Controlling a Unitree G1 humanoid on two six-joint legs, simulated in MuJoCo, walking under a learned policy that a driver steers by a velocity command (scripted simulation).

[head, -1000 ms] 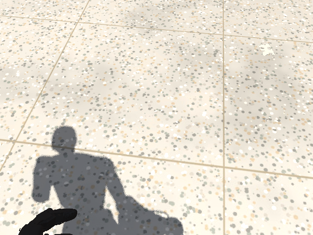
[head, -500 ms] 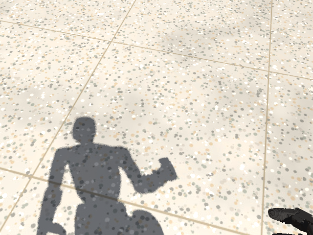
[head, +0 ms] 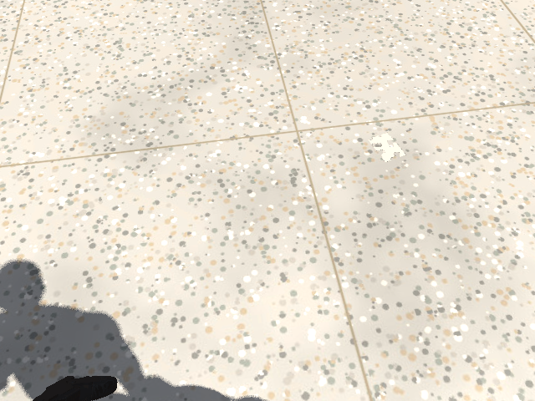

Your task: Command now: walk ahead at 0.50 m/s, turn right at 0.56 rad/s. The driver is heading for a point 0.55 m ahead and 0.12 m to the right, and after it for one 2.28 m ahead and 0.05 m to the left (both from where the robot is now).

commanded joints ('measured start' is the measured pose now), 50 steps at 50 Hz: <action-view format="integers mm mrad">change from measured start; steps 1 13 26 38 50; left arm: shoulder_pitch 356 217 289 118 73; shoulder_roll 265 173 184 33 167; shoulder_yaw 84 52 40 6 44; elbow -13 -9 -31 -83 -55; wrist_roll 1 5 -6 26 36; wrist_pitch -14 -30 -9 36 31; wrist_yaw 17 63 74 53 83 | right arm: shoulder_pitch -48 -294 -52 -175 -74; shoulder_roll -96 -47 -119 -127 -149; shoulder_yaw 7 21 -21 -9 -9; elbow -151 -208 -194 -99 -65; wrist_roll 6 -21 -19 0 12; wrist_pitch -79 -59 -68 -19 61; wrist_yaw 18 22 27 16 7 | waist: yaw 167 88 -21 42 55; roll -131 -50 156 112 -145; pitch -422 -54 -202 -155 -175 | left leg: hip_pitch -767 -531 198 -147 -524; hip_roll -112 -56 292 128 -49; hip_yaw -310 -269 -806 -226 -260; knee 702 -31 -361 -420 396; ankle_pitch -90 544 372 912 -116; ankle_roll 27 -24 279 264 -30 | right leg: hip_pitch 934 250 -255 107 439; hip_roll -339 -91 8 -46 -362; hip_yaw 878 294 241 93 299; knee -336 -402 690 101 -291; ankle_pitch -221 157 -363 2 448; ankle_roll -311 -134 119 142 -163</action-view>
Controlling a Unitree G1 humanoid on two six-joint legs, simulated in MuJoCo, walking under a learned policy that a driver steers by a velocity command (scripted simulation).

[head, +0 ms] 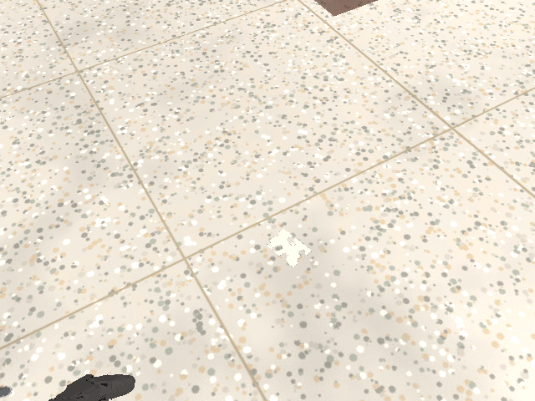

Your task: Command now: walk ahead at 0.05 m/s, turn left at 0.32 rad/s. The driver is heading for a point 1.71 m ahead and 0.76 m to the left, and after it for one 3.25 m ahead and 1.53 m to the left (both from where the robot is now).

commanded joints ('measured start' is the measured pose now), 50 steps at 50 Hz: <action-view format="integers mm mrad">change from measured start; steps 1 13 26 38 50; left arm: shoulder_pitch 29 -65 -31 71 56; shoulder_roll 204 129 139 299 243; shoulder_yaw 72 65 77 109 86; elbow -26 8 69 88 59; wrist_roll -10 -3 -25 -6 -12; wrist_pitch -13 7 -17 -44 -7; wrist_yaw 13 28 28 -1 18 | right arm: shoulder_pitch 63 78 -2 -8 -88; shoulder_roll -129 -297 -187 -99 -98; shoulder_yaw -51 -96 -73 -56 -57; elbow -51 -160 -212 -276 -306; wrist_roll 7 -56 -8 4 1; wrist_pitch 44 40 29 54 63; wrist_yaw -26 -8 -53 -38 -12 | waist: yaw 30 -6 20 -2 96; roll -174 312 117 -216 -194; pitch -141 -67 -118 -149 -105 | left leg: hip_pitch -157 193 261 -96 -163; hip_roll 30 366 157 -133 4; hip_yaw -36 -549 -389 -274 -29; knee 249 -560 -518 -122 47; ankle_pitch -18 795 527 77 137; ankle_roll -31 382 271 100 -54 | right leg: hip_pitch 190 -319 -224 319 313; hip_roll -305 43 40 -258 -248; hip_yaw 209 -10 125 404 125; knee -166 573 347 -181 -163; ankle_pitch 396 -526 -154 300 370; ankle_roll -242 80 100 -120 -225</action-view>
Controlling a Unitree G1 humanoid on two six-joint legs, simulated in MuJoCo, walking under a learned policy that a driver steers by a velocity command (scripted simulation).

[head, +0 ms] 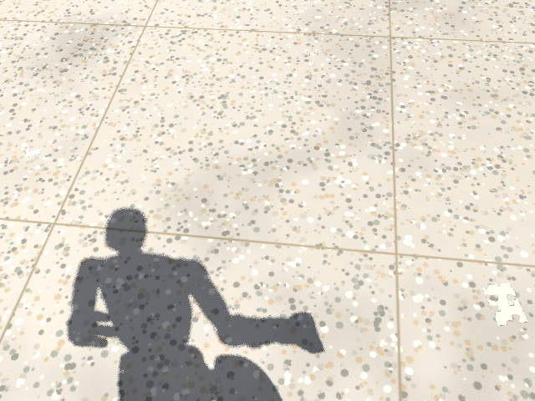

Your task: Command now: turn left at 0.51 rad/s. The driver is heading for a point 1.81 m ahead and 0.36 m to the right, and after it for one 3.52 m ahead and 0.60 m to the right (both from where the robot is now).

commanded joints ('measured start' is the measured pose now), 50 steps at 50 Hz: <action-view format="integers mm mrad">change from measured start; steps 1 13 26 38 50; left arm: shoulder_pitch -15 8 76 51 50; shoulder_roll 222 180 206 124 110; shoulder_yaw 58 38 15 -15 -25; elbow -60 0 51 131 210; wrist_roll -6 -10 6 -3 -5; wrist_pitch -1 13 -4 -32 -27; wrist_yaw -5 -3 -10 -8 -6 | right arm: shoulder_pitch -76 -70 -36 -58 -29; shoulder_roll -39 -84 -5 0 -9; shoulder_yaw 4 14 47 36 35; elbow -118 -73 43 135 254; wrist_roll -8 -37 -47 -35 -29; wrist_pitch -20 -80 -89 -66 -69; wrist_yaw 9 9 14 -10 -24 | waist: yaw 41 -2 -24 6 4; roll -212 117 -69 -47 -33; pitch -137 -115 -116 -67 -60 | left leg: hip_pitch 20 358 213 307 330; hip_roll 21 230 71 20 22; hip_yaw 55 -190 -102 -28 -17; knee -150 -671 -617 -588 -592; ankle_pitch -14 586 217 312 353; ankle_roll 8 319 192 142 132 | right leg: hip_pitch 143 -292 143 7 14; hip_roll -243 -48 -106 -37 -16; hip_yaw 137 97 142 97 82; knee -87 604 -6 -18 -28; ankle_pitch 447 -266 328 88 104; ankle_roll -224 90 11 9 5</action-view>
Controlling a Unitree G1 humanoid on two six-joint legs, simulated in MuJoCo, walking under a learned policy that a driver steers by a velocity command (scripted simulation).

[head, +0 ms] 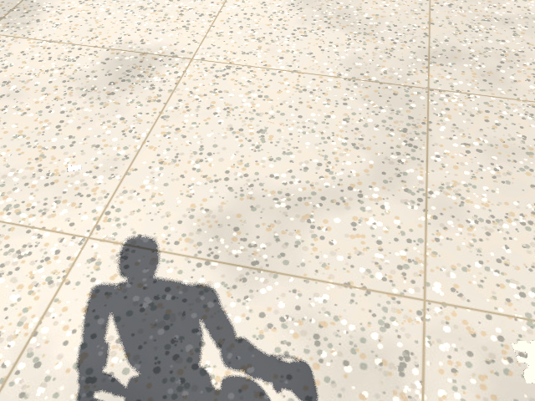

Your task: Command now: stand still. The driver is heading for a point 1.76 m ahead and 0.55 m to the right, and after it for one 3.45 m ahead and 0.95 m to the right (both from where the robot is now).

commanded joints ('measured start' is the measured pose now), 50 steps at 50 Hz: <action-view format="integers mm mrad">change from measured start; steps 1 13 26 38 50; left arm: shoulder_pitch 4 34 -105 413 190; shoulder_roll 120 122 76 267 125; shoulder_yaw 22 23 9 83 33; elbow -21 25 -108 -20 -33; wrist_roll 0 -16 -32 -18 -1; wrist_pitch -8 -4 -146 -52 -106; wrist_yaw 4 17 -53 -31 -33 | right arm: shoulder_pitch -9 16 382 143 -36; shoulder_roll -111 -113 -176 -8 -75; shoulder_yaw -21 -21 -47 19 -23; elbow -21 59 144 3 -86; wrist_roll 1 18 32 -22 9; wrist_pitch -11 -14 -136 -101 -97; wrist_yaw -6 -12 40 9 19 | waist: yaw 3 -2 -129 199 13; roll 1 -5 196 -325 -17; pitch -30 56 0 -136 8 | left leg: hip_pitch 33 -91 420 -370 -581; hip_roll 48 20 362 17 156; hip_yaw -49 -40 -596 16 -40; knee -70 -64 -127 671 444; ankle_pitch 192 -412 202 -259 236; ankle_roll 16 61 329 -31 24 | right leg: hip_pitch -39 -146 -705 266 74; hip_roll -30 -1 43 -199 -198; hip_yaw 29 32 2 292 188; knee -84 -71 545 46 -374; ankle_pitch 157 -382 -241 -110 248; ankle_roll -17 -72 -86 -116 -206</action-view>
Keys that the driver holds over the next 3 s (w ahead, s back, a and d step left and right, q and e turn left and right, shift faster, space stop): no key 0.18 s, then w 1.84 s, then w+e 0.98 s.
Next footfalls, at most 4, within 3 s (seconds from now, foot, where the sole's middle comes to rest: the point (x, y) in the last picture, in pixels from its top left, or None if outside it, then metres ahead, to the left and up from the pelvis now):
0.76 right None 0.29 -0.21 -0.78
1.34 left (287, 350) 0.65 -0.02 -0.78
1.84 right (372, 261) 0.93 -0.28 -0.78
2.38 left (295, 189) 1.23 -0.06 -0.78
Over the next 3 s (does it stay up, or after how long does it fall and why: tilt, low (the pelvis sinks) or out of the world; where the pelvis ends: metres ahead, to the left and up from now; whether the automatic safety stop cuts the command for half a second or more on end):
stays up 1.34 -0.28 -0.01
